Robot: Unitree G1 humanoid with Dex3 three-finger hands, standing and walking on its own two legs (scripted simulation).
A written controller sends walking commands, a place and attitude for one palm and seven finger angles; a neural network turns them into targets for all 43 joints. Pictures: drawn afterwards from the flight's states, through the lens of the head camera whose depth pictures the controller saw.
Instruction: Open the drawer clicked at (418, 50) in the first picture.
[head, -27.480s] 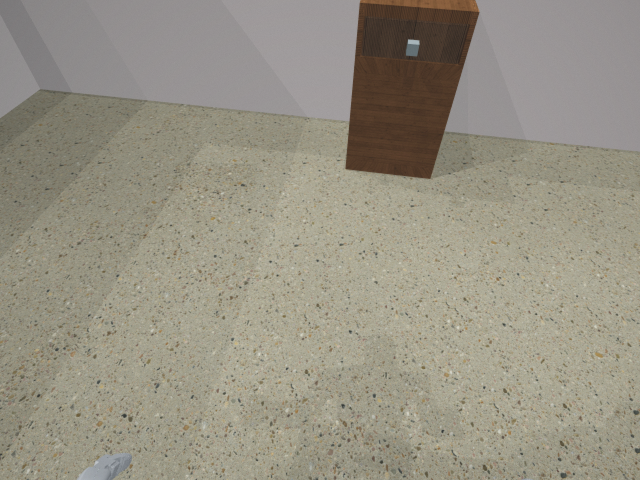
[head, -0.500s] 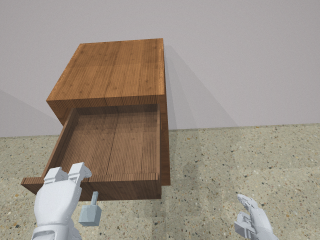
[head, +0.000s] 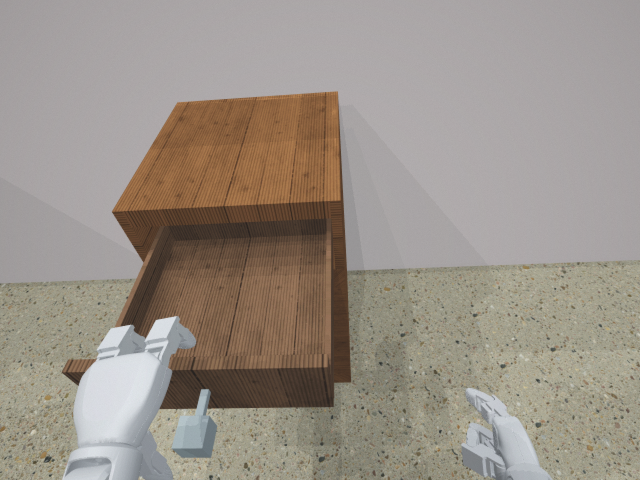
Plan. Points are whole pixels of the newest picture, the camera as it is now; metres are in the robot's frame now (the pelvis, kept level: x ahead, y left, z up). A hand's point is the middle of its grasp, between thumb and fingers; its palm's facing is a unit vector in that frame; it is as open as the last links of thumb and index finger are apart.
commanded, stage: lift the hand off the handle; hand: left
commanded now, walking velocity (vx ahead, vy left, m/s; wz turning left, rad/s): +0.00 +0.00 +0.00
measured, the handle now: (199, 420) +0.22 +0.23 -0.10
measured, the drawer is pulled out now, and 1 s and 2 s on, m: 0.30 0.30 0.30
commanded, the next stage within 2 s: draw the hand back to the body in 0.10 s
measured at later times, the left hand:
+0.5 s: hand (128, 395) +0.18 +0.24 +0.08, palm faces +0.09 -0.10 -0.99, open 13.9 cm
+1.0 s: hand (128, 369) +0.18 +0.22 +0.13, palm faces +0.33 -0.84 -0.43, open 13.5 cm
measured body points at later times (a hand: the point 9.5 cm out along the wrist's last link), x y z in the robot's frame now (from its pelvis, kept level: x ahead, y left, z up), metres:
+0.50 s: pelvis +0.00 +0.00 +0.01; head +0.00 -0.04 +0.45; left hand +0.17 +0.24 +0.13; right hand +0.22 -0.20 -0.08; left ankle -0.04 +0.11 -0.72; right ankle +0.02 -0.10 -0.72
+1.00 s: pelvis +0.01 +0.01 +0.01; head +0.00 -0.01 +0.46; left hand +0.16 +0.26 +0.15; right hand +0.21 -0.19 -0.06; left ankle -0.04 +0.11 -0.72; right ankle +0.02 -0.10 -0.72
